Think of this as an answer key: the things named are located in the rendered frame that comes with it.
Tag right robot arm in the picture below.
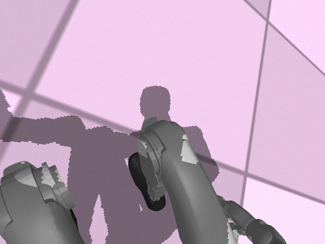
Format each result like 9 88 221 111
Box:
245 219 286 244

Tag left robot foot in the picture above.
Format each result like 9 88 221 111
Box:
70 209 79 231

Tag right robot foot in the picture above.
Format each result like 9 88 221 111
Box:
128 152 166 211

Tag right robot hand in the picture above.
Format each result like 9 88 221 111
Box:
217 195 255 238

